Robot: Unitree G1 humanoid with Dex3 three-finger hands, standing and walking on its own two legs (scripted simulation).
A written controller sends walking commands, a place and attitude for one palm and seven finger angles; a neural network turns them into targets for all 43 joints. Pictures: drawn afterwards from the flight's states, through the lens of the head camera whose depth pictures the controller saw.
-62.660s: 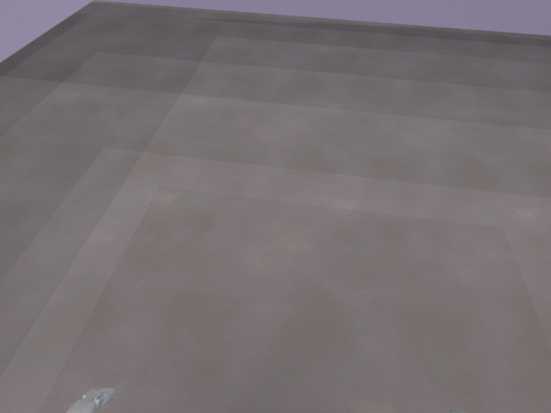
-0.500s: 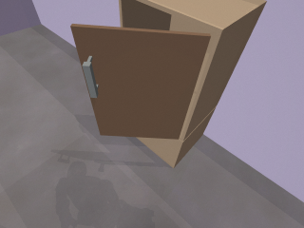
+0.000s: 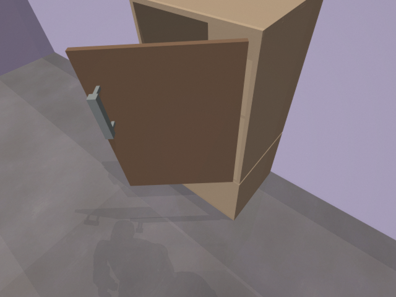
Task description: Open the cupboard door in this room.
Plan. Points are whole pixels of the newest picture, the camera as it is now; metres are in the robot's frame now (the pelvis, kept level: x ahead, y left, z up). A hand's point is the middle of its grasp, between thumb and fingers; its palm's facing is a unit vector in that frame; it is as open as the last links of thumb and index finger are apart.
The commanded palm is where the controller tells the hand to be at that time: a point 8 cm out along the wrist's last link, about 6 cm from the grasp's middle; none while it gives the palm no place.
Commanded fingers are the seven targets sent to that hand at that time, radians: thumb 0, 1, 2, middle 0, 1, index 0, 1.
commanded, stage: look again from close up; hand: left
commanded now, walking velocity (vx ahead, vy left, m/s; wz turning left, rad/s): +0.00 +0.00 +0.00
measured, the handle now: (104, 113) +0.56 +0.30 +0.05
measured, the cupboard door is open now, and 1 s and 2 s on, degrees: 40 40 40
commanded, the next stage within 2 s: shuffle to correct the standing spot in 0.18 s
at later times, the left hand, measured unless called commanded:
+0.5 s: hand out of the picture -0.01 +0.15 -0.17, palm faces +0.05 -0.98 -0.20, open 7.4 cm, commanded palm none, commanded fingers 0.00 0.90 0.90 -0.20 -0.30 -0.20 -0.30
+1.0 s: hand out of the picture +0.03 +0.23 -0.19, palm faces +0.10 -0.97 -0.22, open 7.4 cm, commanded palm none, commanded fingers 0.00 0.90 0.90 -0.20 -0.30 -0.20 -0.30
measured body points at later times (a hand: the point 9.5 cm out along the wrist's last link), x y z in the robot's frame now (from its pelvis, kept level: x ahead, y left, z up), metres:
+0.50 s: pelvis -0.01 -0.03 +0.00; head +0.00 -0.04 +0.45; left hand -0.01 +0.20 -0.15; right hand +0.00 -0.27 -0.16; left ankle -0.04 +0.11 -0.73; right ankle -0.02 -0.14 -0.73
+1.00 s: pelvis +0.03 +0.04 -0.01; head +0.06 +0.05 +0.44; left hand +0.02 +0.28 -0.17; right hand +0.08 -0.19 -0.16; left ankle +0.05 +0.17 -0.73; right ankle -0.01 -0.12 -0.73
